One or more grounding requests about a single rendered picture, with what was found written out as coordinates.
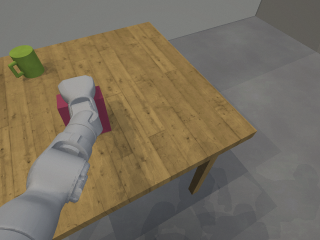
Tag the robot left upper arm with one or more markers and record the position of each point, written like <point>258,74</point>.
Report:
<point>60,177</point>

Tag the table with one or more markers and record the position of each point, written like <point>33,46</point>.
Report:
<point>166,119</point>

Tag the sponge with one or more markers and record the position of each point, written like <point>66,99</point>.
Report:
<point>63,110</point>

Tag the robot left forearm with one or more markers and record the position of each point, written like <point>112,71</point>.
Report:
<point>79,135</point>

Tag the left robot hand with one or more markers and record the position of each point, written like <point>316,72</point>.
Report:
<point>80,85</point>

